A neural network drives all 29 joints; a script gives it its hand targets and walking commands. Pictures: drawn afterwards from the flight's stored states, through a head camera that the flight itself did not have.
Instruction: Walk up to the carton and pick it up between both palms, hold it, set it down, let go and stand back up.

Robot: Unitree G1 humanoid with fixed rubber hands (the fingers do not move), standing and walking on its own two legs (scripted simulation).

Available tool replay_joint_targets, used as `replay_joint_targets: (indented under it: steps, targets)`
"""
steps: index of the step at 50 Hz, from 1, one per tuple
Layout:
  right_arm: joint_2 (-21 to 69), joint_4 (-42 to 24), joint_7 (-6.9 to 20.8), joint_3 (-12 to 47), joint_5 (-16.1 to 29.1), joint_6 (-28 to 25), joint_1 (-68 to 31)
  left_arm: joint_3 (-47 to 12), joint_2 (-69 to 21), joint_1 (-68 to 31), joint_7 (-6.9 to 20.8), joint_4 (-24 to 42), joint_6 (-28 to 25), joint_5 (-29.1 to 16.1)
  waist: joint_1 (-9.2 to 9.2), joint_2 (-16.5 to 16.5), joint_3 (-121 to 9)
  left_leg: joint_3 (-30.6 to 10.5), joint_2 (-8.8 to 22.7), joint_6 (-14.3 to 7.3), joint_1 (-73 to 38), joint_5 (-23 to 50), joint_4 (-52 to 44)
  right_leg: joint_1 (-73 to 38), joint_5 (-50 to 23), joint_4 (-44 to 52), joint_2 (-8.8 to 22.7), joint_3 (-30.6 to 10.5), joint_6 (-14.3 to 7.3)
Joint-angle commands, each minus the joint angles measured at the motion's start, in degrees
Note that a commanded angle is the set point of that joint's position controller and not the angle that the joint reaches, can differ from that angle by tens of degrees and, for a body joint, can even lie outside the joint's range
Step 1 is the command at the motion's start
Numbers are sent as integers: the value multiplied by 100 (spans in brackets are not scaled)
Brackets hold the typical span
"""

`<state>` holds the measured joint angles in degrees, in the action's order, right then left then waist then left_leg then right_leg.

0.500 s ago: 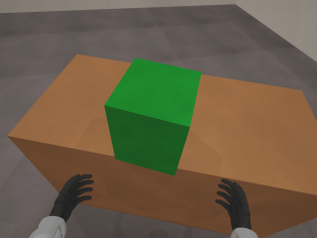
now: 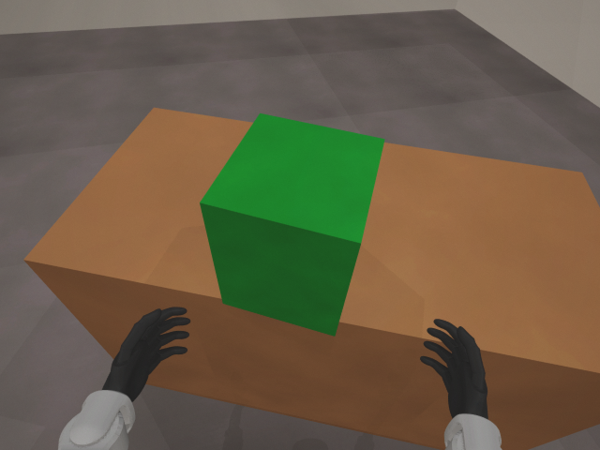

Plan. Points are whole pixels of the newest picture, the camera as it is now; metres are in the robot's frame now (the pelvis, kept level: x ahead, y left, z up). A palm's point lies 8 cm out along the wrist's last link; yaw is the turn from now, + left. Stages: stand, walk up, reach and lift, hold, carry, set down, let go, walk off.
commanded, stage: reach and lift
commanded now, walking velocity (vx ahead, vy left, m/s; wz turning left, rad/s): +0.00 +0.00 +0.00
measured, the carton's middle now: (298, 227) +0.43 +0.04 +0.03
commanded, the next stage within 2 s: none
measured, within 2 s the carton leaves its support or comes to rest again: neither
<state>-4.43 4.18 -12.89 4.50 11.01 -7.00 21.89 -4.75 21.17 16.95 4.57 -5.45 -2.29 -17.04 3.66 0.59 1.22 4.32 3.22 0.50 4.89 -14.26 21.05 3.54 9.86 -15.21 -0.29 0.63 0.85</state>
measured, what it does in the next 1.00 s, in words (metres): stands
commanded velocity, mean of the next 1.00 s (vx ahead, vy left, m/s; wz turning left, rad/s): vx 0.00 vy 0.00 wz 0.00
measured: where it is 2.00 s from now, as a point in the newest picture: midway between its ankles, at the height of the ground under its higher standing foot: outside the picture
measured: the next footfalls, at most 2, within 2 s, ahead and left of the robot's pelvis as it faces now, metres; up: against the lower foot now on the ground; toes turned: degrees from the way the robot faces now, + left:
none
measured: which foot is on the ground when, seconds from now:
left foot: down 0.00-1.00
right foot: down 0.00-1.00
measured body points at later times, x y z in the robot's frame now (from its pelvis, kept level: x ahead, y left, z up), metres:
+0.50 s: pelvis -0.01 +0.01 +0.00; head -0.01 +0.04 +0.45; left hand +0.29 +0.23 +0.08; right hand +0.28 -0.17 +0.08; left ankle -0.03 +0.12 -0.75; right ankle -0.02 -0.13 -0.75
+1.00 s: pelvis -0.04 +0.00 +0.00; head -0.03 +0.03 +0.45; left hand +0.36 +0.22 +0.13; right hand +0.34 -0.19 +0.14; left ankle -0.03 +0.12 -0.75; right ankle -0.02 -0.13 -0.75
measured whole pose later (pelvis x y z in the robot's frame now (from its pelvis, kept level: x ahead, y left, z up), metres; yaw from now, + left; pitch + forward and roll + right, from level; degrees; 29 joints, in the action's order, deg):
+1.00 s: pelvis -0.04 +0.00 +0.00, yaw +3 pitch +2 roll -1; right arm -9.5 17.8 -15.1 -5.3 16.0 24.2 -30.1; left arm 2.5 22.0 -33.2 1.4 -20.2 30.5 -14.8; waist -3.9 2.9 -2.3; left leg 1.3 1.5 -0.3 14.8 -10.3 22.7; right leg 12.7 7.5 -17.9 0.9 2.2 1.1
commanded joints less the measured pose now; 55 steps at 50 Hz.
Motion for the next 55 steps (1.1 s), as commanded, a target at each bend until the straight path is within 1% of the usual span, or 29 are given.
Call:
replay_joint_targets:
  steps: [1,6,7,8,10,13,14,17,22,24,25,26,27,29,30,31,32,34,35,37,38,41,44,46,48,51,52,53,55]
  targets:
    - [-430,-1522,-45,-198,42,145,-1082,491,882,-1338,-81,1361,-31,-116,-77,-270,-674,73,-84,40,539,1387,-409,-667,-1124,70,67,-175,-111]
    - [-563,-1498,-155,-213,234,603,-1413,644,925,-1708,-24,1294,424,-32,-150,-267,-894,-27,-141,37,407,1905,-346,-833,-1790,63,108,-178,-18]
    - [-534,-1861,-193,-201,182,676,-1947,899,871,-2038,-11,1118,564,-57,-226,21,-990,-42,-203,-108,357,2020,-278,-796,-1640,54,23,-280,-75]
    - [-543,-1884,-214,-192,207,751,-2097,897,861,-2205,-7,1117,658,-79,-236,29,-1006,-75,-203,-145,330,2036,-260,-729,-1603,47,47,-295,-93]
    - [-607,-1894,-237,-268,259,869,-2251,912,804,-2387,-37,1300,811,-68,-267,-142,-1082,-98,-189,-106,210,2106,-253,-633,-1512,83,34,-264,-158]
    - [-656,-1530,-256,-380,374,1148,-2619,962,760,-2987,-62,1338,1080,26,-301,-453,-1214,-78,-198,-5,82,2187,-215,-499,-1425,120,15,-231,-239]
    - [-690,-1424,-257,-390,435,1240,-2716,986,744,-3070,-74,1314,1193,55,-284,-498,-1174,-83,-181,13,65,2190,-214,-488,-1395,127,14,-215,-249]
    - [-790,-1318,-289,-509,519,1489,-3147,1022,681,-3469,-110,1524,1609,154,-344,-640,-1337,-115,-178,80,-146,2503,-168,-451,-1543,155,-26,-199,-285]
    - [-1111,-1570,-307,-768,587,1733,-3849,1077,630,-3918,-213,1827,2192,251,-423,-617,-1676,-195,-156,147,-386,3005,-61,-472,-1724,96,-147,-141,-322]
    - [-1185,-1560,-287,-845,581,1835,-4121,1119,585,-4118,-244,1821,2394,270,-439,-582,-1789,-233,-149,145,-431,3120,-70,-473,-1737,61,-195,-110,-311]
    - [-1198,-1522,-281,-877,589,1886,-4223,1120,571,-4190,-250,1762,2485,266,-464,-494,-1760,-248,-143,153,-462,3187,-50,-458,-1753,68,-194,-108,-317]
    - [-1210,-1471,-271,-881,609,1946,-4385,1090,543,-4370,-264,1737,2569,259,-456,-555,-1770,-266,-135,149,-442,3173,-55,-414,-1697,59,-211,-101,-313]
    - [-1254,-1341,-254,-955,622,2034,-4653,1056,541,-4632,-285,1631,2660,255,-502,-555,-1775,-280,-127,166,-454,3005,-84,-330,-1554,83,-214,-69,-292]
    - [-1264,-1313,-231,-1021,609,2176,-5095,1098,619,-5043,-316,1405,2796,177,-513,-420,-1747,-270,-142,98,-161,2381,-147,-326,-1321,64,-180,-65,-294]
    - [-1291,-1330,-222,-1047,641,2234,-5243,1077,624,-5159,-336,1462,2831,142,-547,-365,-1911,-270,-151,72,-134,2191,-181,-335,-1290,20,-191,-40,-276]
    - [-1293,-1389,-228,-1070,637,2276,-5351,1127,682,-5297,-347,1464,2853,152,-524,-337,-2049,-261,-154,19,-58,2126,-188,-406,-1331,-24,-195,-40,-272]
    - [-1283,-1317,-225,-1077,629,2322,-5520,1151,718,-5485,-353,1384,2880,150,-547,-280,-2140,-260,-176,-10,-21,2121,-191,-424,-1388,-67,-194,-21,-248]
    - [-1279,-1107,-234,-1047,652,2414,-5530,1181,661,-5440,-305,1065,2959,226,-552,-255,-2089,-289,-202,-27,-44,2300,-138,-535,-1590,-81,-178,-46,-244]
    - [-1259,-976,-247,-1039,658,2487,-5752,1227,704,-5692,-278,959,2993,229,-548,-255,-2111,-278,-230,-37,29,2230,-150,-555,-1568,-63,-158,-42,-223]
    - [-1302,-945,-238,-1070,628,2572,-6205,1226,780,-6112,-290,824,3038,209,-559,-184,-2264,-274,-244,-94,122,1905,-200,-528,-1365,-96,-166,-4,-195]
    - [-1253,-805,-232,-1032,638,2617,-6312,1229,808,-6241,-288,596,3050,214,-575,-132,-2181,-271,-251,-142,245,1757,-220,-511,-1306,-115,-146,-16,-198]
    - [-1290,-442,-192,-1170,564,2716,-6905,1198,893,-6909,-304,276,2985,200,-641,-242,-2328,-256,-272,-217,527,1204,-270,-358,-918,-203,-137,30,-159]
    - [-1385,-156,-180,-1244,454,2753,-7419,1123,965,-7421,-345,-36,2956,200,-731,-298,-2593,-262,-293,-267,563,1143,-209,-310,-966,-310,-117,65,-164]
    - [-1347,58,-200,-1244,405,2787,-7649,1123,1031,-7640,-326,-326,2930,203,-767,-207,-2762,-249,-335,-304,622,1171,-167,-410,-1030,-314,-95,49,-132]
    - [-1401,138,-236,-1252,446,2817,-7733,1083,1084,-7787,-323,-231,2942,228,-814,-365,-3078,-263,-372,-274,449,1564,-94,-516,-1426,-370,-129,68,-143]
    - [-1463,382,-281,-1260,446,2907,-7946,1117,1180,-8010,-280,-447,3016,333,-863,-403,-3201,-310,-424,-222,336,1903,-29,-534,-1732,-339,-176,103,-139]
    - [-1455,441,-286,-1246,449,2927,-8098,1130,1191,-8129,-268,-632,3031,310,-846,-349,-3151,-317,-424,-247,392,1881,-35,-529,-1752,-344,-168,121,-128]
    - [-1461,469,-282,-1279,406,2947,-8304,1096,1222,-8320,-256,-775,3017,288,-895,-324,-3184,-327,-437,-241,499,1720,-53,-466,-1623,-346,-176,139,-118]
    - [-1416,678,-262,-1288,381,2959,-8728,1057,1327,-8783,-280,-1090,2924,219,-893,-321,-3157,-306,-451,-295,787,1351,-119,-338,-1381,-394,-160,159,-91]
